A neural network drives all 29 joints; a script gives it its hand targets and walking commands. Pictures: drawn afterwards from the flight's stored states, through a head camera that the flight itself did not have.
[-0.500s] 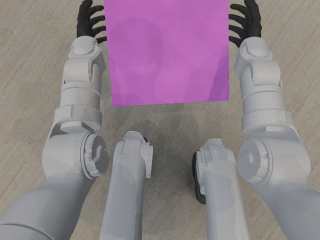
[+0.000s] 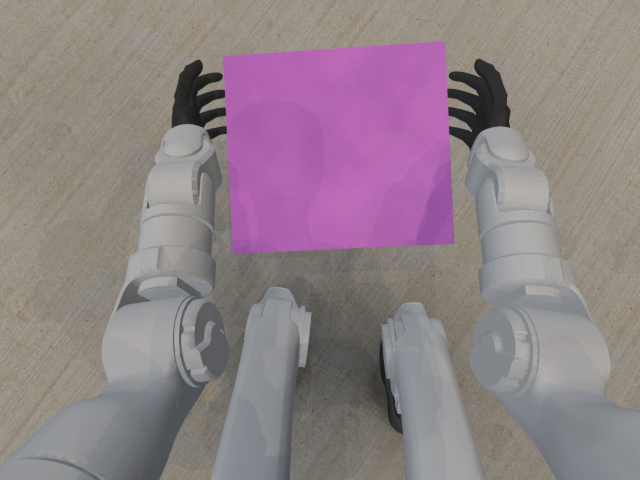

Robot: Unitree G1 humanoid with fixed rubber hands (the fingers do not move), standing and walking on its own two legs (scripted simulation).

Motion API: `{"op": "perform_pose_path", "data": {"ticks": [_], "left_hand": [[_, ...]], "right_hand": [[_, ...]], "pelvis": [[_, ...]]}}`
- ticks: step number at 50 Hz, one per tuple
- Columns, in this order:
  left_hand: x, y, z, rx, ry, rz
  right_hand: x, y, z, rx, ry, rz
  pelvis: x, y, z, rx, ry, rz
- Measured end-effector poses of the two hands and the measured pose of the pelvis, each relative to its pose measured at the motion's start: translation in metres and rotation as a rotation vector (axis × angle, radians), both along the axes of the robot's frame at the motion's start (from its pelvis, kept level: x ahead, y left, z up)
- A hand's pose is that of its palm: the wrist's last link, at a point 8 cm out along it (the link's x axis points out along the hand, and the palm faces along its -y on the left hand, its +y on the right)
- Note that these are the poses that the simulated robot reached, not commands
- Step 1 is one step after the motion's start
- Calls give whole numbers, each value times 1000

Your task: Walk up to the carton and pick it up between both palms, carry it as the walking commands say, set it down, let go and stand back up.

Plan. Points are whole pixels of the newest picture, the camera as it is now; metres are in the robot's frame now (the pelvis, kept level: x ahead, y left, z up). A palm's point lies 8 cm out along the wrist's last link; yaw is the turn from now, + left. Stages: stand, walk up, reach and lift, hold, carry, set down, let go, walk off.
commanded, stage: reach and lift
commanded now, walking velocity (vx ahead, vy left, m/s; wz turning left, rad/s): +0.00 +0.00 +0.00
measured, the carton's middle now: (337, 162) +0.48 +0.05 -0.15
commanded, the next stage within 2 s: none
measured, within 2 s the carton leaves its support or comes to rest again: neither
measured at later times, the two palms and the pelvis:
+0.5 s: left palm (165, 118) +0.46 +0.21 +0.01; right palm (522, 118) +0.48 -0.12 +0.01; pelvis +0.02 +0.00 +0.06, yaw +1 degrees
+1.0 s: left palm (124, 97) +0.44 +0.21 +0.08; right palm (577, 98) +0.47 -0.13 +0.09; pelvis +0.04 +0.00 +0.13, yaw +1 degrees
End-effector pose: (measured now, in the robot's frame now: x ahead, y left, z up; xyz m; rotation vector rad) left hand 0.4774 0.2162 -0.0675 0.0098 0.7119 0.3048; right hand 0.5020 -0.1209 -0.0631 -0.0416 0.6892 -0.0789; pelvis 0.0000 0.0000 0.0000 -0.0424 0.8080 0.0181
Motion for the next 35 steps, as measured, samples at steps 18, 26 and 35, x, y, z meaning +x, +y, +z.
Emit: {"op": "perform_pose_path", "data": {"ticks": [18,26,35], "left_hand": [[-12,-2,53,2,-2,17],[-19,-2,78,-4,-4,20],[-25,-2,105,-10,-5,25]], "right_hand": [[-12,0,54,-9,-3,-17],[-18,-1,79,1,-2,-5],[-25,-2,106,8,1,1]], "pelvis": [[13,3,42,0,-38,5],[17,4,63,3,-66,7],[23,4,87,6,-98,10]]}}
